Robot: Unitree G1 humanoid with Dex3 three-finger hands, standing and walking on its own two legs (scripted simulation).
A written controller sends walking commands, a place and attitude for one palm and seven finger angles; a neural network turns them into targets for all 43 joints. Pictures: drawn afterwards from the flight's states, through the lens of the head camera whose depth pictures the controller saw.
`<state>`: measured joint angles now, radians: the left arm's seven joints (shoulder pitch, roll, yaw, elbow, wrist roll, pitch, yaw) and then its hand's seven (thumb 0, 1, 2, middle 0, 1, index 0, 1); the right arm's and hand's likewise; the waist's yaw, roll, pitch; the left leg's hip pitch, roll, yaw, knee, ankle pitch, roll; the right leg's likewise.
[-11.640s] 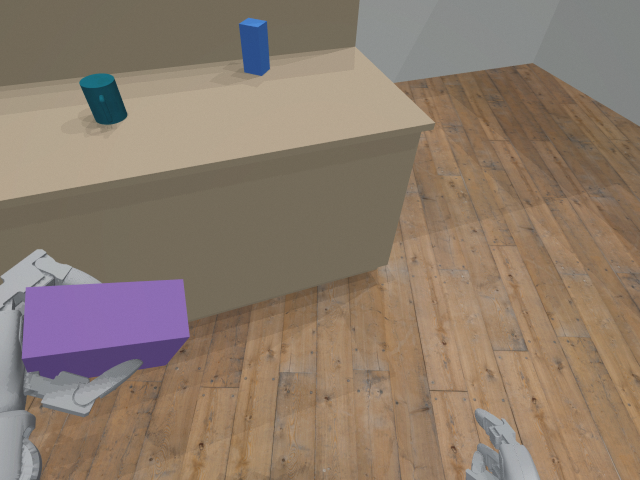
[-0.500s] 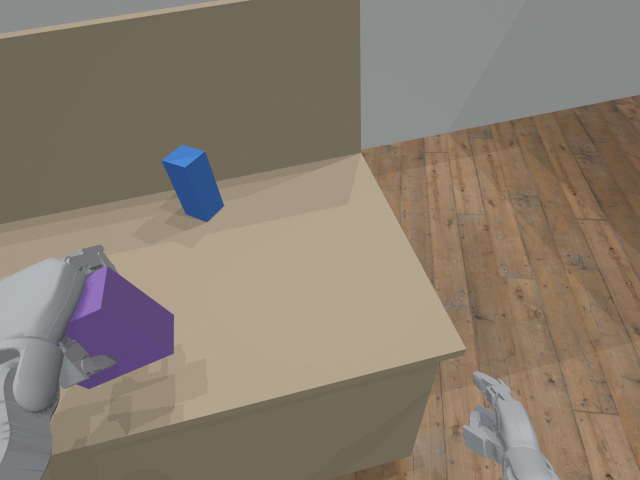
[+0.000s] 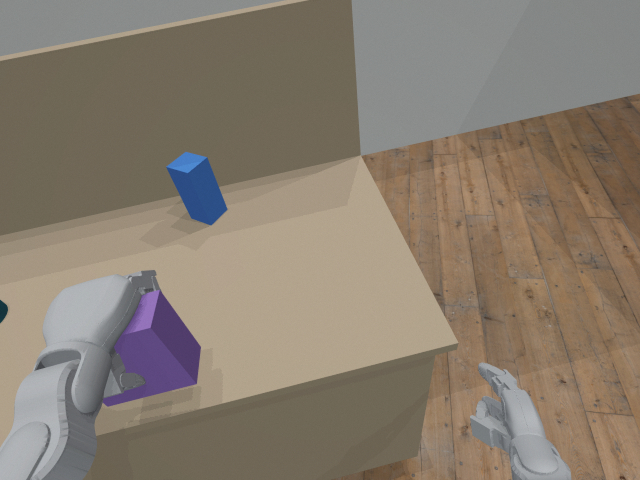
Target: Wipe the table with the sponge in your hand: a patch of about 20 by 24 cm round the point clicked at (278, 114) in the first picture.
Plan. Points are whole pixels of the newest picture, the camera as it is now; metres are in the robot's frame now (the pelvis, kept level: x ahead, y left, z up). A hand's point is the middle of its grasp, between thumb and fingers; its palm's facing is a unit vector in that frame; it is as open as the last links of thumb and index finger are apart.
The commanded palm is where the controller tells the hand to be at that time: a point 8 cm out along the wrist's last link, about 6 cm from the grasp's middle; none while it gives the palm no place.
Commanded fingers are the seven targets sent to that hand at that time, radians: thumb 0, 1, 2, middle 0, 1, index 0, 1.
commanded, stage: turn the palm down, sponge in hand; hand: left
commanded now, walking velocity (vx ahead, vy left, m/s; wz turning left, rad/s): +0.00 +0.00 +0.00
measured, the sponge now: (140, 359) +0.21 +0.27 +0.06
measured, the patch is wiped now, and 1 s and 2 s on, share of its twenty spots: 0.00 0.00 0.00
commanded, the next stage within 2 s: move the sponge above the wiping area in 0.26 s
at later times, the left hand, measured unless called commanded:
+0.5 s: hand (137, 328) +0.23 +0.26 +0.11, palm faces +0.00 -0.07 -1.00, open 9.9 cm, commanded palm +0.20 +0.27 +0.18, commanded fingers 0.00 0.10 1.30 -1.20 -1.60 -1.20 -1.60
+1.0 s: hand (119, 315) +0.24 +0.30 +0.11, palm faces +0.08 -0.06 -0.99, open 9.9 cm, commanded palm +0.21 +0.29 +0.17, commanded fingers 0.00 0.10 1.30 -1.20 -1.60 -1.20 -1.60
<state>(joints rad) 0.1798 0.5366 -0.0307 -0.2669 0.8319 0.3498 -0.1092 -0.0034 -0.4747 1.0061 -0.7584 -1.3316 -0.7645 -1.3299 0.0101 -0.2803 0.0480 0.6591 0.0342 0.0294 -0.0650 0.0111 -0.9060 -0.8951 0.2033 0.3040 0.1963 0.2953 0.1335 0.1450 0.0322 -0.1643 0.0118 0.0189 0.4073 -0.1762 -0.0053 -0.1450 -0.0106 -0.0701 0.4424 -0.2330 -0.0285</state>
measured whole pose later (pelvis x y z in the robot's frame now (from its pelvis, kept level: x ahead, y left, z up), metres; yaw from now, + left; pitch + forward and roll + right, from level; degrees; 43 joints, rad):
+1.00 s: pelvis +0.01 +0.01 +0.00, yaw -1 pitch -3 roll +0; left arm 0.16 0.53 0.01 -0.21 0.87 0.25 0.03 0.00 -0.47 1.01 -0.76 -1.32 -0.77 -1.32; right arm 0.03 -0.23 0.03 0.69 0.03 0.01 -0.06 0.01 -0.91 -0.90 0.20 0.30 0.20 0.30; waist 0.14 0.10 0.03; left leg -0.15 0.01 0.04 0.40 -0.19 0.00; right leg -0.13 -0.01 -0.04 0.41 -0.22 -0.02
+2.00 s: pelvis +0.02 +0.01 +0.00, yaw +0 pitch -1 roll +0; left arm 0.14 0.55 0.10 0.01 0.85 0.26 0.05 0.00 -0.48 1.01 -0.76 -1.32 -0.77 -1.32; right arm 0.05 -0.27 0.00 0.71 0.05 0.02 -0.07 0.01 -0.91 -0.90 0.20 0.30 0.20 0.30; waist 0.11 0.10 0.02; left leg -0.19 0.02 0.02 0.43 -0.21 0.00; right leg -0.15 0.00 -0.06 0.42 -0.24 -0.02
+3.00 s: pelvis +0.02 +0.01 +0.00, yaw +1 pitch -1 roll +0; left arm 0.15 0.51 -0.01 0.01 0.86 0.28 -0.05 0.00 -0.47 1.01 -0.76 -1.32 -0.77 -1.31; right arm 0.05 -0.29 0.02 0.69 0.04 0.02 -0.07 0.01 -0.91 -0.90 0.20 0.30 0.20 0.30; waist 0.11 0.12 0.02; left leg -0.19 0.00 0.00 0.42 -0.20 0.01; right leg -0.15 -0.01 -0.07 0.41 -0.23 -0.01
